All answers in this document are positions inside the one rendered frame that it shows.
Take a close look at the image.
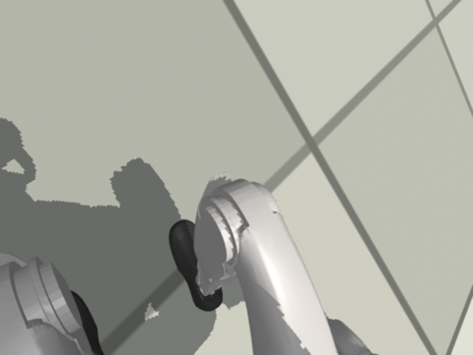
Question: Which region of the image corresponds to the left robot foot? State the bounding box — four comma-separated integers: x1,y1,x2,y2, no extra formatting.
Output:
71,291,104,355

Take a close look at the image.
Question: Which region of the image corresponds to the right robot hand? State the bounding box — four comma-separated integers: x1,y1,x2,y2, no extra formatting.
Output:
325,313,372,355

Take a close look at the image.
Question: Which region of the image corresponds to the right robot foot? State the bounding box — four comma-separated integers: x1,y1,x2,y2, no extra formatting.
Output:
169,220,222,311

